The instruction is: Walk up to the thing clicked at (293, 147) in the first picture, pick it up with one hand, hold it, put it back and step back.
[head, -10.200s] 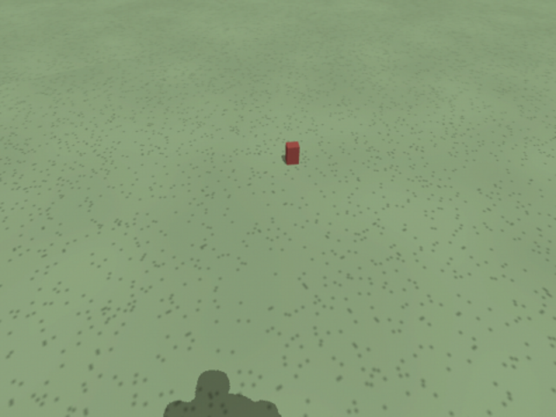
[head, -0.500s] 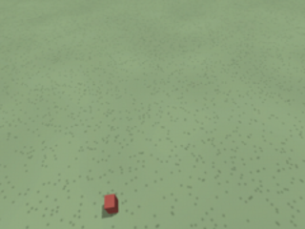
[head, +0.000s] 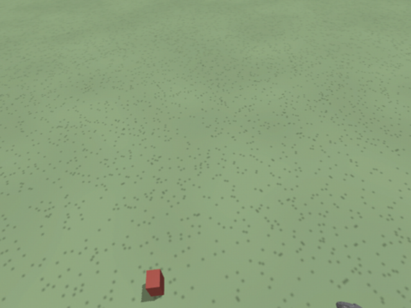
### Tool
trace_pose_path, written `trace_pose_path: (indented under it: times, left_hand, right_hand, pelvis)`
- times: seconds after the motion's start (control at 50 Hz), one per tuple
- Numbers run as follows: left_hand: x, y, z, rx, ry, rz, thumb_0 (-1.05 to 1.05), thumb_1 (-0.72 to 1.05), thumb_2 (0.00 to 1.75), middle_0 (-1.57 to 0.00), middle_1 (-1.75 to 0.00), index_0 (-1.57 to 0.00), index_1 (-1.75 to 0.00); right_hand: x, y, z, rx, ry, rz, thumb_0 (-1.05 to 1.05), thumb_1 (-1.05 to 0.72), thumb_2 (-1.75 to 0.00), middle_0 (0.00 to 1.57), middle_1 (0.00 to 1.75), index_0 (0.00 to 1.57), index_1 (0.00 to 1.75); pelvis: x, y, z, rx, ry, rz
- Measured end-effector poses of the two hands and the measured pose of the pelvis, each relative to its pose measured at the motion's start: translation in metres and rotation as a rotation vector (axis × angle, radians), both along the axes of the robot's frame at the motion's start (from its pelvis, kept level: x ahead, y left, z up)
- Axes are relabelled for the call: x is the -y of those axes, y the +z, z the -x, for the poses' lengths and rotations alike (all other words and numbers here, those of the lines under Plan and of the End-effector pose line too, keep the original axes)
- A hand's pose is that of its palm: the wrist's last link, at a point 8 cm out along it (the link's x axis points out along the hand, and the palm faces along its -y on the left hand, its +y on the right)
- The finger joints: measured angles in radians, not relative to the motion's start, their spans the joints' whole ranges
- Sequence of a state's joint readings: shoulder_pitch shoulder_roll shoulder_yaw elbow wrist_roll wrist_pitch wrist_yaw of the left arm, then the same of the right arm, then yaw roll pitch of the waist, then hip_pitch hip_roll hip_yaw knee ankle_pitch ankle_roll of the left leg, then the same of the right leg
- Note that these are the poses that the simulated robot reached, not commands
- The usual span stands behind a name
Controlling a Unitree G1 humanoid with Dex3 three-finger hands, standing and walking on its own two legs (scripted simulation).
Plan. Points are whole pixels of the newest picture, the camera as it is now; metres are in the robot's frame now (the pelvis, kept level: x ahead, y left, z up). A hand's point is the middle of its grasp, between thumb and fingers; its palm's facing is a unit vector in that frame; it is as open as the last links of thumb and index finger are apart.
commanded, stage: walk up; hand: left
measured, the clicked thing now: (155, 282) +0.41 +0.27 -0.71
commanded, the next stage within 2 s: none
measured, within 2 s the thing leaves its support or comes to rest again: neither
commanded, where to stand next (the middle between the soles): +0.02 +0.04 m, yaw +0 degrees
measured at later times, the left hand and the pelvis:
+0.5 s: hand out of the picture +0.04 +0.28 -0.16, palm faces -0.02 -0.94 -0.33, open 7.3 cm; pelvis -0.02 +0.03 +0.01, yaw +0 degrees
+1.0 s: hand out of the picture +0.06 +0.28 -0.15, palm faces +0.00 -0.93 -0.36, open 7.3 cm; pelvis +0.00 +0.02 +0.01, yaw +0 degrees
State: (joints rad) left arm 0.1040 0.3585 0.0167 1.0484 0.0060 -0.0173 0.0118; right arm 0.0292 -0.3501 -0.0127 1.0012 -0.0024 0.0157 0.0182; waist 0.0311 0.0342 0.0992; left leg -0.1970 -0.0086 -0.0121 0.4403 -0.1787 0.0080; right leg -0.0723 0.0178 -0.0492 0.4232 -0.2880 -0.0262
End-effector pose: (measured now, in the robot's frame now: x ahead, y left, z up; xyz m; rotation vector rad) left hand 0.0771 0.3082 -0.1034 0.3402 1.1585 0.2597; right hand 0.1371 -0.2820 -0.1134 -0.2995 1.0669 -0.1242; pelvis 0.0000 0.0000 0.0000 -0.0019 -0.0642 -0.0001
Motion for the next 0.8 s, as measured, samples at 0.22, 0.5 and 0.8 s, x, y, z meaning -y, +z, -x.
trace_pose_path:
  times: [0.22, 0.5, 0.8]
  left_hand:
    - [-0.010, -0.006, 0.012, -0.028, -0.007, 0.037, 0.00, 0.91, 0.89, -0.20, -0.30, -0.21, -0.30]
    - [-0.018, -0.018, 0.039, -0.105, -0.003, 0.067, 0.00, 0.91, 0.89, -0.20, -0.30, -0.21, -0.30]
    - [-0.017, -0.011, 0.043, -0.109, 0.016, 0.039, 0.00, 0.91, 0.89, -0.20, -0.30, -0.21, -0.30]
  right_hand:
    - [-0.007, 0.002, 0.051, -0.103, -0.043, 0.025, 0.01, -0.91, -0.90, 0.20, 0.30, 0.20, 0.30]
    - [-0.015, 0.003, 0.092, -0.178, -0.093, 0.041, 0.01, -0.91, -0.90, 0.20, 0.30, 0.20, 0.30]
    - [-0.017, -0.001, 0.060, -0.125, -0.057, 0.013, 0.01, -0.91, -0.90, 0.20, 0.30, 0.20, 0.30]
  pelvis:
    - [-0.015, 0.005, 0.009, 0.004, -0.007, 0.009]
    - [-0.027, 0.006, 0.015, -0.016, -0.008, 0.010]
    - [-0.022, 0.006, 0.009, -0.029, 0.003, 0.010]
